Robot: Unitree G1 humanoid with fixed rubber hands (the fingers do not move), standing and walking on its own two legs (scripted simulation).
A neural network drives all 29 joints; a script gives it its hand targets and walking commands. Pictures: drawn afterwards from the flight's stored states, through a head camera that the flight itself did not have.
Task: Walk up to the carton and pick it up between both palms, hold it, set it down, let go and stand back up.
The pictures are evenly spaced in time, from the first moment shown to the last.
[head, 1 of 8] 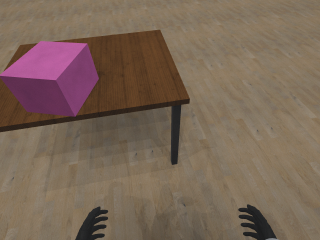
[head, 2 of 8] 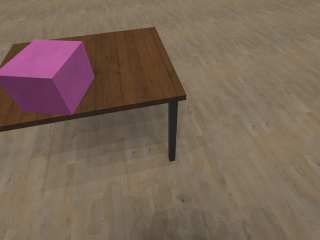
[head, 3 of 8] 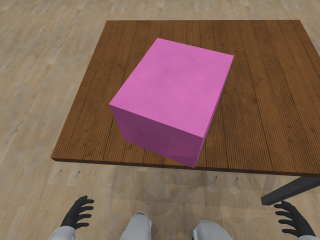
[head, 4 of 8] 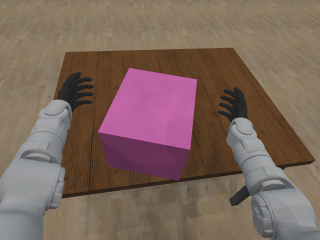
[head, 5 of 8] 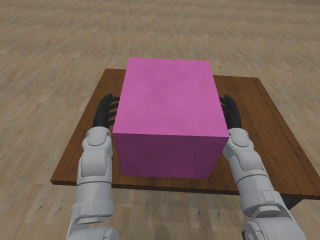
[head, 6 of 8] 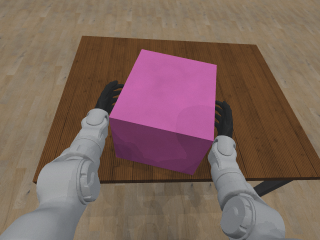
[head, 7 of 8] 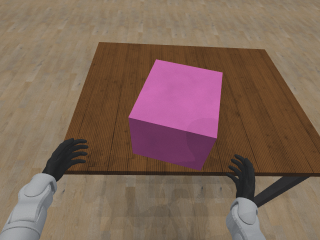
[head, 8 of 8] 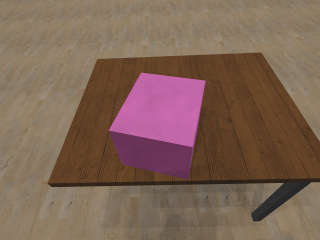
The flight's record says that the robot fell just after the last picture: no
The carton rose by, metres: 0.20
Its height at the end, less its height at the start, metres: +0.00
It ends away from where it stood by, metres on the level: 0.01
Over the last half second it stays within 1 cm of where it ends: yes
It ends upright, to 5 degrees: yes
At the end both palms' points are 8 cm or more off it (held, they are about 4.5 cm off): yes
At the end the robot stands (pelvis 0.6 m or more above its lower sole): yes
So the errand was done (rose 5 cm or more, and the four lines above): yes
